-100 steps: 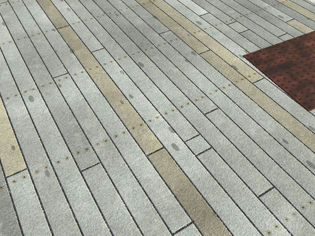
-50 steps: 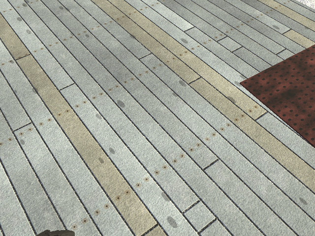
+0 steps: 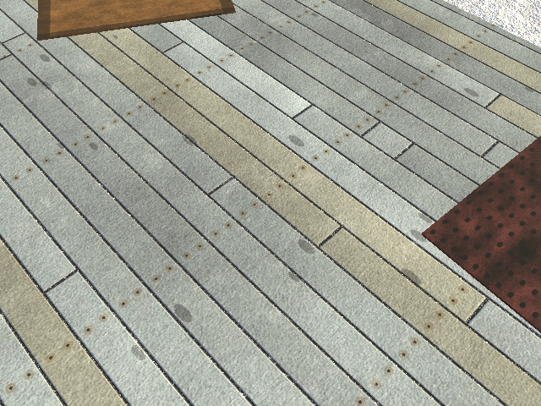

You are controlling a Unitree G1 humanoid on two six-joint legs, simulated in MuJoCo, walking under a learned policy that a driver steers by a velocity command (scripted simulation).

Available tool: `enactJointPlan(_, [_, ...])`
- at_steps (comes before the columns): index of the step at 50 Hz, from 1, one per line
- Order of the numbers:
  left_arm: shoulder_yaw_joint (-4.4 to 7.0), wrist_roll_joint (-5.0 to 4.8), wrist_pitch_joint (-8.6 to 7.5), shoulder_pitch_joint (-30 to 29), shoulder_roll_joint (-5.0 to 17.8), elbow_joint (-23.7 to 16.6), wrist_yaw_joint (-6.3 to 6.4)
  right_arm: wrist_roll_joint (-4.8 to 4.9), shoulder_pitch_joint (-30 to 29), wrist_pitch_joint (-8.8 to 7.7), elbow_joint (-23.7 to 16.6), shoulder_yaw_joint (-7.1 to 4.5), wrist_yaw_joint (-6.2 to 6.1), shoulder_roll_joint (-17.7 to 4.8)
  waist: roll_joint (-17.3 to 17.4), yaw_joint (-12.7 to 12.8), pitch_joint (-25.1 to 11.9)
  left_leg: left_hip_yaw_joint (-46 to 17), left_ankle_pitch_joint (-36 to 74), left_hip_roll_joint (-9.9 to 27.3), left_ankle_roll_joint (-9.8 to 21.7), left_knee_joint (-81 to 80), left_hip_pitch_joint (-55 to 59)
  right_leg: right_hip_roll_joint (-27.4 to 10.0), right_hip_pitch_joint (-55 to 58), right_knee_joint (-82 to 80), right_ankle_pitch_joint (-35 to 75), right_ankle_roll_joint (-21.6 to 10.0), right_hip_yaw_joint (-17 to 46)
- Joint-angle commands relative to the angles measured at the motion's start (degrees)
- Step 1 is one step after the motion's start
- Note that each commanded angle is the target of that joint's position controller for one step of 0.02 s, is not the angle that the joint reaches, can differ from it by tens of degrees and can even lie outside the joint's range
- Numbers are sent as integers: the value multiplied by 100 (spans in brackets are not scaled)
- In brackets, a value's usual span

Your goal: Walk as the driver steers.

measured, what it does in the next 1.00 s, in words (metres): steps on the spot, turning right: right foot, then left foot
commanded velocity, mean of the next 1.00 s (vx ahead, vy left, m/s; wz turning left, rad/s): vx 0.05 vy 0.00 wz -0.47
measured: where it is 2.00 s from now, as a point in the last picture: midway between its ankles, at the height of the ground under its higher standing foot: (361, 387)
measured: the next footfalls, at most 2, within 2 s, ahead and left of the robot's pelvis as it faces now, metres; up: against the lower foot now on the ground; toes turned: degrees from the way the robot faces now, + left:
right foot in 0.12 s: +0.14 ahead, -0.13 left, +0.00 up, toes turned -7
left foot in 0.56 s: +0.16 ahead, +0.10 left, +0.00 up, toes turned -24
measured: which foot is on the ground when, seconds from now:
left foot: down 0.00-0.14, up 0.16-0.54, down 0.56-0.94, up 0.96-1.00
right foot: up 0.00-0.10, down 0.12-0.56, up 0.58-0.92, down 0.94-1.00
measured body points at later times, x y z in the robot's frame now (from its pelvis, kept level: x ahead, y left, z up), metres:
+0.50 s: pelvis +0.06 -0.01 -0.01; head +0.10 -0.03 +0.44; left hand +0.30 +0.22 -0.09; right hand +0.13 -0.33 -0.12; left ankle +0.12 +0.13 -0.72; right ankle +0.10 -0.12 -0.74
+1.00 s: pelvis +0.07 -0.02 -0.01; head +0.08 -0.04 +0.44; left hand +0.32 +0.14 -0.10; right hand +0.02 -0.31 -0.14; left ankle +0.12 +0.11 -0.72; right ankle -0.01 -0.11 -0.74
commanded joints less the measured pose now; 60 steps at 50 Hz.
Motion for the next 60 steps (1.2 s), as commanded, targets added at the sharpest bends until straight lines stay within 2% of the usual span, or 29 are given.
enactJointPlan(1, [138, 13, 31, -3, 433, -503, -107, 93, -211, 72, -312, -262, -33, -1079, 633, 59, -647, -525, 2851, 1779, 899, -159, 415, -8, 493, -305, -151, -139, -88])
enactJointPlan(4, [204, 2, 84, 45, 502, -652, -174, 209, -307, 179, -319, -305, -32, -1140, 673, 187, -610, -517, 2882, 1846, 652, 505, 590, 162, 746, -929, -424, -372, -281])
enactJointPlan(5, [257, 14, 69, 292, 572, -615, -156, 239, -308, 204, -305, -300, -39, -1083, 565, 341, -724, -342, 3009, 1653, 438, 1073, 480, 348, 1262, -1461, 42, -517, -388])
enactJointPlan(6, [406, 43, 41, 699, 963, -548, -64, 166, 30, 202, -227, -281, -20, -953, -6, 446, -1012, -119, 2528, 1209, 44, 2093, 72, 287, 2178, -1920, 1751, -784, 30])
enactJointPlan(7, [583, 117, 40, 923, 1732, -623, 80, -87, 36, 149, -462, -196, 26, -706, -1487, 305, -1293, 112, -323, 405, -491, 3935, -1735, -1028, 3549, -1717, 4587, -1606, 1950])
enactJointPlan(8, [478, 221, -24, 883, 1568, -749, 50, -122, -187, 123, -609, -136, 70, -626, -1455, 424, -2074, -1011, -2904, -229, -628, 5264, -2646, -1824, 3965, -2042, 4169, -2610, 3321])
enactJointPlan(9, [392, 158, -112, 714, 1294, -794, -23, 29, -405, 131, -575, -210, 112, -858, -631, 519, -1973, -1597, -2765, -2, -534, 5579, -2819, -1622, 3713, -2188, 3645, -2425, 2871])
enactJointPlan(10, [353, 85, -177, 420, 1143, -799, -11, 136, -497, 148, -591, -208, 91, -802, -342, 356, -1570, -1652, -2315, 140, -440, 5424, -2924, -1285, 3338, -2186, 2989, -2046, 2342])
enactJointPlan(11, [325, 4, -179, 162, 1028, -807, 10, 88, -480, 178, -526, -218, 29, -781, -22, 227, -1243, -1650, -1919, 241, -440, 4978, -2929, -1007, 2939, -2278, 2349, -1727, 2030])
enactJointPlan(13, [292, 29, -132, -80, 976, -876, 97, 2, -469, 238, -517, -248, -38, -826, -320, 68, -1103, -1598, -1392, 196, -493, 4482, -2453, -714, 2343, -2429, 1872, -1549, 1836])
enactJointPlan(18, [353, 37, -80, -22, 1109, -911, 211, 52, -419, 250, -491, -178, -65, -627, -499, 127, -1236, -1681, -1011, -19, -674, 3152, -1967, -535, 2187, -2449, 1203, -1519, 1934])
enactJointPlan(24, [341, 47, 26, -142, 1093, -965, 197, 98, -378, 164, -529, -208, 48, -743, -799, 213, -1078, -1742, -903, -178, -569, 2010, -1402, -418, 1952, -2441, 129, -1363, 2625])
enactJointPlan(27, [306, -42, 108, -283, 1038, -1008, 234, 92, 161, 79, -385, -260, 127, -789, -733, -77, -1060, -1605, -56, -139, -319, 459, -488, -117, 1700, -2060, 90, -1018, 2662])
enactJointPlan(28, [246, -36, 120, -137, 839, -1020, 245, 9, 376, 88, -353, -349, 108, -1129, -199, -44, -1106, -2215, 73, 652, -37, 41, 133, 237, 1127, -1432, -648, -712, 2296])
enactJointPlan(29, [192, -52, 92, -4, 577, -1162, 234, -106, 209, 153, -390, -450, 55, -1660, 1504, 270, -858, -3649, 651, 1853, 719, -289, 369, 1246, -102, -204, -2161, -364, 1028])
enactJointPlan(30, [322, 37, 17, -23, 1045, -1166, 213, -265, 41, 126, -546, -390, 55, -1426, 1709, 146, -787, -4342, 1003, 2493, 1413, -440, -162, 1040, -252, 1187, -2688, -109, 930])
enactJointPlan(31, [434, 3, 21, 149, 1321, -1014, 181, -228, -365, 107, -719, -293, 6, -1106, 1208, 307, -711, -3768, 1108, 2232, 1306, -329, -300, 875, -141, 1879, -2287, -49, 1048])
enactJointPlan(33, [419, 27, 120, 381, 1100, -764, 200, -20, -648, 120, -790, -217, -52, -819, 931, 355, -560, -2803, 976, 1554, 830, -143, -177, 837, -249, 2426, -1665, 127, 905])
enactJointPlan(36, [265, -23, 141, 119, 700, -880, 183, 9, -219, 180, -679, -185, -77, -853, 938, 113, -494, -2282, 1609, 1348, 955, -101, 111, 835, -274, 2164, -1451, 295, 660])
enactJointPlan(41, [63, 27, 107, -248, 435, -1054, 143, 51, -24, 246, -611, -256, -20, -1145, 1290, -135, -745, -2029, 2039, 1456, 1015, 58, 346, 515, 777, 148, -1658, 326, 229])
enactJointPlan(44, [59, -25, 111, -11, 503, -881, 93, 177, 173, 246, -487, -261, 77, -1247, 1240, -119, -704, -2114, -13, 1420, 945, -152, -132, 624, 1731, -1179, -1117, 113, -171])
enactJointPlan(46, [75, -21, 73, 379, 526, -653, 73, 213, 214, 201, -402, -166, 145, -1060, 1030, 127, -547, -2040, -958, 1247, 669, -32, -862, 729, 2835, -2224, -646, -217, -263])
enactJointPlan(47, [102, -41, 50, 726, 636, -571, 105, 125, 161, 130, -396, -63, 195, -776, 753, 298, -716, -1819, -1223, 1045, 365, 445, -1398, 341, 3633, -2247, -652, -394, 272])
enactJointPlan(48, [207, 23, 33, 1207, 1119, -483, 165, -36, -24, 24, -589, 82, 265, -259, -560, 365, -982, -946, -1639, 372, -142, 2024, -2502, -802, 4393, -2399, -933, -886, 1855])
enactJointPlan(49, [324, 89, -65, 1533, 1538, -415, 76, 99, -593, -69, -875, -4, 218, -634, -1249, 748, -619, -969, -2376, 40, -265, 2995, -3340, -1631, 3808, -3197, -1910, -1729, 3338])
enactJointPlan(50, [234, 116, -220, 1334, 1227, -429, 56, 213, -691, -114, -913, -152, 195, -1028, -888, 667, -110, -1360, -2167, 348, -232, 3789, -3728, -1614, 3533, -3434, -2559, -1882, 3447])
enactJointPlan(51, [148, 93, -333, 1103, 960, -423, 69, 264, -484, -140, -802, -195, 219, -1072, -916, 486, 113, -1473, -1713, 494, -143, 3996, -3854, -1368, 3423, -3507, -2761, -1682, 3036])
enactJointPlan(53, [85, 25, -439, 854, 782, -437, 97, 187, -327, -201, -663, -220, 246, -993, -766, 346, 231, -1510, -870, 647, -97, 3890, -3958, -1073, 3422, -3664, -2064, -1415, 2426])
enactJointPlan(60, [152, 15, -527, 1110, 916, -268, 93, 123, -848, -276, -787, -9, 383, -462, -452, 491, 25, -1189, 820, 396, -392, 1959, -2763, -658, 2847, -3742, -162, -1273, 991])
